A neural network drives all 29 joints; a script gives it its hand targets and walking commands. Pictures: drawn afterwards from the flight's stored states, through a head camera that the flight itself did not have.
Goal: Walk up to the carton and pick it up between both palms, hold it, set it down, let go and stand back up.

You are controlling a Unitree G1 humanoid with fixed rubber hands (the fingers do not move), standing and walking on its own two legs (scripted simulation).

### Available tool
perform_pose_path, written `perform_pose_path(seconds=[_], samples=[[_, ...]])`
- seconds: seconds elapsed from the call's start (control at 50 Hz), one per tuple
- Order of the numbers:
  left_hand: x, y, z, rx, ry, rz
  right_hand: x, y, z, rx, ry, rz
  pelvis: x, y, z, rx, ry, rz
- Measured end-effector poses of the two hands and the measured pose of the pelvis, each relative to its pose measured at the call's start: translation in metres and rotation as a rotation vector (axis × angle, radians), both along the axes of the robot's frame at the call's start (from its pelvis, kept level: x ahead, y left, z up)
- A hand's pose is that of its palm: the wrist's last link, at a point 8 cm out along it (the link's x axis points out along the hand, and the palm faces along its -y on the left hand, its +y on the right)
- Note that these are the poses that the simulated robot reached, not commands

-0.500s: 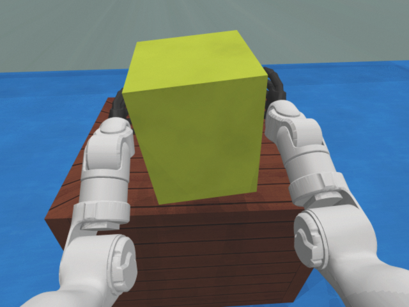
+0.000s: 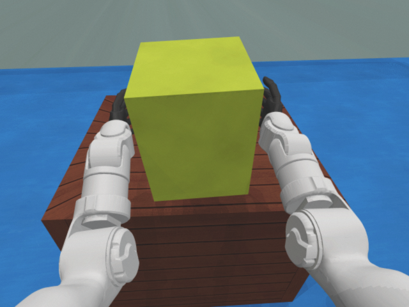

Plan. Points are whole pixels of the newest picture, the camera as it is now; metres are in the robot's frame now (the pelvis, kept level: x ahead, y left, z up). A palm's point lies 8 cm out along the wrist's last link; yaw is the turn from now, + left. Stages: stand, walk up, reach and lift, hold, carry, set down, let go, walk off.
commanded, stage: set down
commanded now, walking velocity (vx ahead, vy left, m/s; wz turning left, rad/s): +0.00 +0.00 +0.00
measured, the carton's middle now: (195, 120) +0.43 +0.03 +0.20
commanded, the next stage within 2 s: none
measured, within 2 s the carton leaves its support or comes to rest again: neither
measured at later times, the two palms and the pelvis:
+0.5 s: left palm (125, 135) +0.41 +0.18 +0.18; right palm (263, 120) +0.43 -0.11 +0.20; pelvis +0.02 +0.00 +0.00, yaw +0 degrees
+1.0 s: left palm (135, 144) +0.43 +0.16 +0.14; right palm (264, 128) +0.44 -0.12 +0.17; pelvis +0.03 +0.00 +0.00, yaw +0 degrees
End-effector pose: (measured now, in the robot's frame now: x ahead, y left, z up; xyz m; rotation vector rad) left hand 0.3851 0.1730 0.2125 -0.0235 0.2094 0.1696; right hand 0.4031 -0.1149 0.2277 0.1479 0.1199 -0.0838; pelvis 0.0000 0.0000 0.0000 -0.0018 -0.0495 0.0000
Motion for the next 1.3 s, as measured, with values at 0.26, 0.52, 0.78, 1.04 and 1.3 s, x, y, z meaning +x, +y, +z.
perform_pose_path(seconds=[0.26, 0.52, 0.78, 1.04, 1.3], samples=[[0.019, 0.001, -0.015, 0.017, -0.019, 0.007, 0.022, 0.001, -0.008, -0.054, -0.029, 0.015, 0.015, -0.003, 0.002, 0.003, 0.004, 0.000], [0.024, 0.002, -0.039, 0.018, 0.013, 0.000, 0.028, 0.003, -0.025, -0.060, -0.002, 0.015, 0.019, -0.001, 0.002, 0.001, 0.000, 0.000], [0.031, -0.004, -0.058, 0.022, 0.039, -0.011, 0.033, -0.002, -0.040, -0.042, 0.021, 0.007, 0.023, -0.001, 0.002, 0.001, 0.006, 0.000], [0.044, -0.009, -0.071, 0.007, 0.061, -0.015, 0.044, -0.007, -0.052, -0.043, 0.039, 0.001, 0.032, -0.002, 0.002, 0.002, 0.020, 0.000], [0.055, -0.011, -0.088, -0.023, 0.083, -0.011, 0.056, -0.009, -0.065, -0.056, 0.054, 0.004, 0.041, -0.003, 0.003, 0.003, 0.035, 0.000]])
